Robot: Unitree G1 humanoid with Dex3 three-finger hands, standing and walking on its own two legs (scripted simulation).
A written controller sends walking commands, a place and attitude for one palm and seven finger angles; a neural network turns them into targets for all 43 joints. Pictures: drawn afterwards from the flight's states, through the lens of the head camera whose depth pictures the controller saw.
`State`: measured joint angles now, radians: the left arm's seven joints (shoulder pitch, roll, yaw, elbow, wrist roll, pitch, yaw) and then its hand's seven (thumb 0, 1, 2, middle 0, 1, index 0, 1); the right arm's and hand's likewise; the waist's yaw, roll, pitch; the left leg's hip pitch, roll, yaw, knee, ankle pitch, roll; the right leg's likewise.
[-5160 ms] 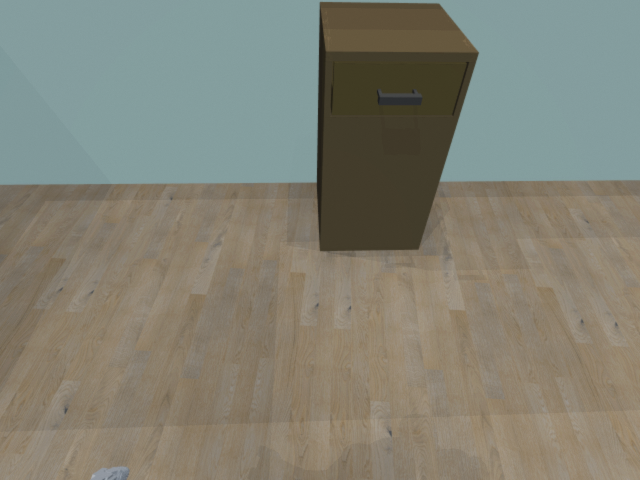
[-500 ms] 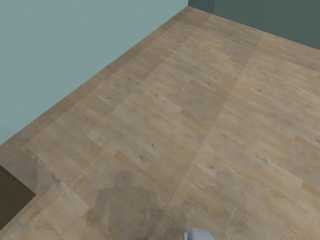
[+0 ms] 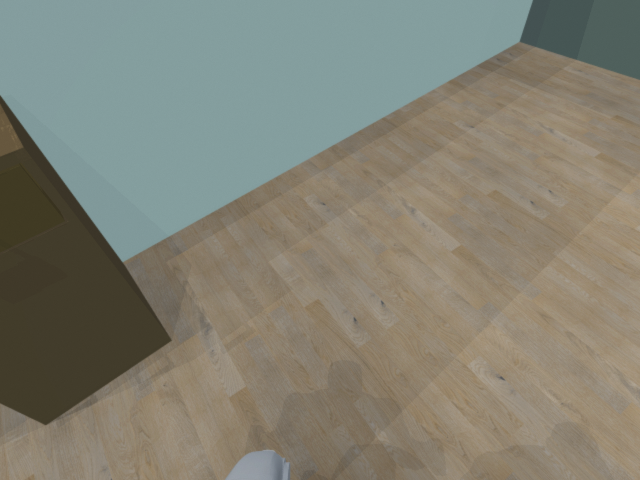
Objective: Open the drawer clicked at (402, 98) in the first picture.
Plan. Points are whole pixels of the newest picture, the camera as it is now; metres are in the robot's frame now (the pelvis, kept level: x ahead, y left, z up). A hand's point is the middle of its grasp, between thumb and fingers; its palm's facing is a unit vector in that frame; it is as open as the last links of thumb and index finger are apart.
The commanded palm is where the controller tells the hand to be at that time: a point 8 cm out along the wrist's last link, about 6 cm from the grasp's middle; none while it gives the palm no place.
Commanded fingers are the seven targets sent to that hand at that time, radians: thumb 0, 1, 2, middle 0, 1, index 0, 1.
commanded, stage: turn to face it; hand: left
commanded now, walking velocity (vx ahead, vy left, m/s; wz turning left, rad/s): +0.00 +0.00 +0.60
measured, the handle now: out of the picture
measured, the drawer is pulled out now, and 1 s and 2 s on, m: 0.00 0.00 0.00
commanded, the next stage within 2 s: take the last steps up to it in 1.16 s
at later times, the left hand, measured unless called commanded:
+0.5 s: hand out of the picture -0.02 +0.27 -0.17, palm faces +0.35 -0.90 -0.26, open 7.4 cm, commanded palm none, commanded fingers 0.00 0.90 0.90 -0.20 -0.30 -0.20 -0.30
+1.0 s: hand out of the picture -0.10 +0.19 -0.16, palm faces +0.58 -0.77 -0.26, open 7.4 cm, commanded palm none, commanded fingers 0.00 0.90 0.90 -0.20 -0.30 -0.20 -0.30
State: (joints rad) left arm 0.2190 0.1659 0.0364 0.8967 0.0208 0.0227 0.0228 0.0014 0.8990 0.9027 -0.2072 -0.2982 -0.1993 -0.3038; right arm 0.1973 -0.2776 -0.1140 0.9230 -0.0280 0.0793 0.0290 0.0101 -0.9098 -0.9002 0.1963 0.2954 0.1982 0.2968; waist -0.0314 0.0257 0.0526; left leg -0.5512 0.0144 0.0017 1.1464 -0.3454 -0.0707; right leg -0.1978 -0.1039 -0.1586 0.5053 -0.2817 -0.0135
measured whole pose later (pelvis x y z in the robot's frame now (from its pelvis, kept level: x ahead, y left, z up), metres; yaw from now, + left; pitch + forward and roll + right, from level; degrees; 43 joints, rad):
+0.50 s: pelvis -0.03 +0.03 +0.00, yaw +18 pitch +0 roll -1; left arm 0.18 0.27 0.08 0.91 0.01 0.06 0.01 0.00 0.90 0.90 -0.20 -0.30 -0.19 -0.30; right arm 0.15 -0.21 -0.05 0.91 -0.02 0.03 0.01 0.01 -0.90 -0.90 0.20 0.30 0.20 0.30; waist 0.00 -0.02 0.07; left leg -0.27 -0.01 -0.02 0.49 -0.22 0.03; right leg -0.47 -0.10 -0.03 1.03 -0.40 0.10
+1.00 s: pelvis -0.04 -0.01 +0.00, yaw +36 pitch -1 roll +2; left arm 0.24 0.18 0.03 0.89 0.03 0.01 0.02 0.00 0.90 0.90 -0.21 -0.30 -0.20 -0.30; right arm 0.19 -0.26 -0.09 0.96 -0.02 0.09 0.03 0.01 -0.91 -0.90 0.20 0.30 0.20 0.30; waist -0.01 0.01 0.08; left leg -0.43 0.05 0.02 0.95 -0.41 -0.08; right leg -0.20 -0.13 -0.21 0.53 -0.30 0.00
